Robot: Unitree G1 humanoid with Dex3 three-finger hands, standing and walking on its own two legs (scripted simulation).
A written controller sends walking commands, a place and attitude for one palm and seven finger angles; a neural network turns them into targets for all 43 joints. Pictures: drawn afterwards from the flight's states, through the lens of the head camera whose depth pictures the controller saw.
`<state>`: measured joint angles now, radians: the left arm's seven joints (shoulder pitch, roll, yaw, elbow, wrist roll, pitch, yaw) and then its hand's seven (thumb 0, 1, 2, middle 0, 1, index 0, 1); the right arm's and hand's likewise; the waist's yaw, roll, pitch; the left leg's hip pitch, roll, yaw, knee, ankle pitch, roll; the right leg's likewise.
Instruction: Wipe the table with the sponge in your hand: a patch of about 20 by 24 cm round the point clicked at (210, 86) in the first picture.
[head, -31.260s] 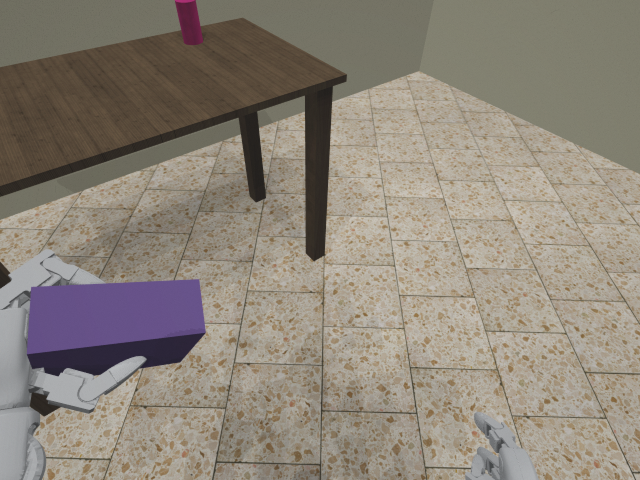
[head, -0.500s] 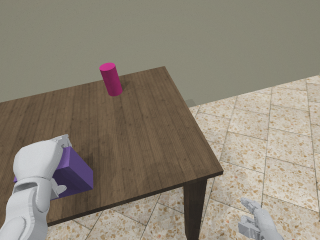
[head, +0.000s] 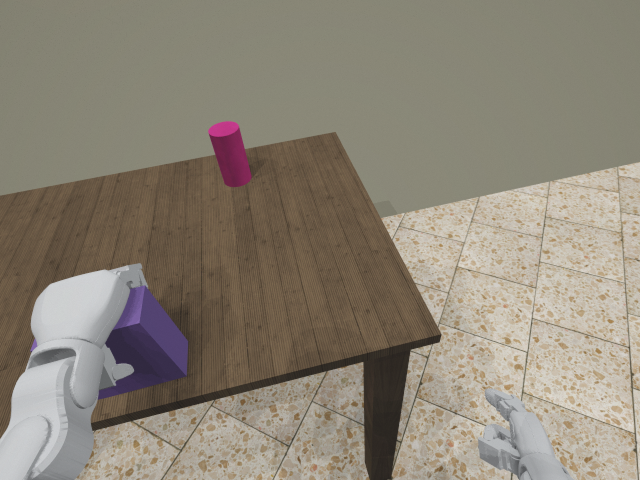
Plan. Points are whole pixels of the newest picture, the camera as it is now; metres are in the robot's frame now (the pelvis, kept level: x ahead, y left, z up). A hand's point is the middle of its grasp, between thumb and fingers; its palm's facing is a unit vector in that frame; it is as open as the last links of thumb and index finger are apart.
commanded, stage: lift the sponge slowly off the table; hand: left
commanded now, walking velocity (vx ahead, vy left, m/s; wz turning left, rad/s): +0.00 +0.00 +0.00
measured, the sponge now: (129, 354) +0.23 +0.29 +0.05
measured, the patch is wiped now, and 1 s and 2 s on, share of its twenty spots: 1.00 1.00 1.00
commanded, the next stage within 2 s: bring the sponge back beside the body in 1.60 s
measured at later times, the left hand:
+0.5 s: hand (92, 313) +0.24 +0.30 +0.13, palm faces +0.04 -0.05 -1.00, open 9.6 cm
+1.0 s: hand (89, 288) +0.25 +0.29 +0.16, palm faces +0.09 -0.05 -0.99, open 9.6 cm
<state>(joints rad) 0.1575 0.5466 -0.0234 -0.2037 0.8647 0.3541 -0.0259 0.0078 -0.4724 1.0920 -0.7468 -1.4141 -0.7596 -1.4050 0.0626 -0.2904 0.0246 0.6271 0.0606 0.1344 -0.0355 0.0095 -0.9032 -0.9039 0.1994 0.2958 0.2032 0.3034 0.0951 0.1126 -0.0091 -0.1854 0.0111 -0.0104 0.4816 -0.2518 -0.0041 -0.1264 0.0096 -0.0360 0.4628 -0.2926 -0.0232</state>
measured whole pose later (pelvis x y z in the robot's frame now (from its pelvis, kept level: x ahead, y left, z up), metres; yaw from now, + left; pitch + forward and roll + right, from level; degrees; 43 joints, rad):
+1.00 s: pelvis -0.02 +0.01 +0.00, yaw +1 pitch -3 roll +0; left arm -0.06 0.61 -0.03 -0.19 0.83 0.40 -0.14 0.00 -0.49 1.09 -0.78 -1.38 -0.79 -1.38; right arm 0.01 -0.28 0.06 0.63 0.07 0.13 -0.05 0.01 -0.90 -0.90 0.20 0.30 0.20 0.30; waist 0.11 0.13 0.01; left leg -0.16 0.00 -0.02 0.41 -0.19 0.00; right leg -0.10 0.00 -0.04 0.41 -0.24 -0.02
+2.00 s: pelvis -0.01 -0.01 +0.00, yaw +0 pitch -3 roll +0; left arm 0.00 0.66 0.02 -0.34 0.77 0.45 -0.18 0.00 -0.49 1.09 -0.78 -1.38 -0.79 -1.38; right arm 0.04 -0.31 0.05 0.61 0.07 0.14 -0.04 0.01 -0.90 -0.90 0.20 0.30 0.20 0.30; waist 0.12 0.15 -0.01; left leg -0.18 0.01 -0.01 0.45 -0.21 -0.02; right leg -0.14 0.01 -0.03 0.46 -0.27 -0.03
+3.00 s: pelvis -0.03 +0.00 +0.00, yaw +0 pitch -5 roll +0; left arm 0.28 0.65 0.05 -0.52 0.77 0.41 -0.13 0.00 -0.49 1.09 -0.78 -1.38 -0.79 -1.38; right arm 0.04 -0.29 0.05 0.60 0.05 0.10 -0.05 0.01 -0.90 -0.90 0.20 0.30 0.20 0.30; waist 0.15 0.14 0.00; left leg -0.16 0.01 -0.01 0.46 -0.21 -0.01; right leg -0.11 0.01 -0.03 0.46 -0.26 -0.03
